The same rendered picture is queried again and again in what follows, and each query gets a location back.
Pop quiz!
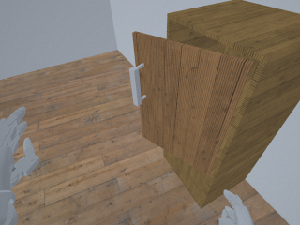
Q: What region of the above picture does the cupboard door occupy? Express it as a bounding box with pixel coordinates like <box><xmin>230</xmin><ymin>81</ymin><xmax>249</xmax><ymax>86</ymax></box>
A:
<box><xmin>132</xmin><ymin>31</ymin><xmax>254</xmax><ymax>175</ymax></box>

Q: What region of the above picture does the left robot forearm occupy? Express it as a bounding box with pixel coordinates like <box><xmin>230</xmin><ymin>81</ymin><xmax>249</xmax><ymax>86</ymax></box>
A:
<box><xmin>0</xmin><ymin>190</ymin><xmax>18</xmax><ymax>225</ymax></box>

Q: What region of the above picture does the right robot hand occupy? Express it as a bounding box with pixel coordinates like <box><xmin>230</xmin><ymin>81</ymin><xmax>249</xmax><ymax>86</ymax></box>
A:
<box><xmin>218</xmin><ymin>189</ymin><xmax>254</xmax><ymax>225</ymax></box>

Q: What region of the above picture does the left robot hand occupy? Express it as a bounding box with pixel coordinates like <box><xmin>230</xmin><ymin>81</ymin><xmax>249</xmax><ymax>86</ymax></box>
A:
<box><xmin>0</xmin><ymin>106</ymin><xmax>39</xmax><ymax>191</ymax></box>

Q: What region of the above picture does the handle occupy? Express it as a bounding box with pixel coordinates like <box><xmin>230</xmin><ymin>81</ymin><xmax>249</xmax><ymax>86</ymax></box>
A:
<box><xmin>129</xmin><ymin>63</ymin><xmax>146</xmax><ymax>106</ymax></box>

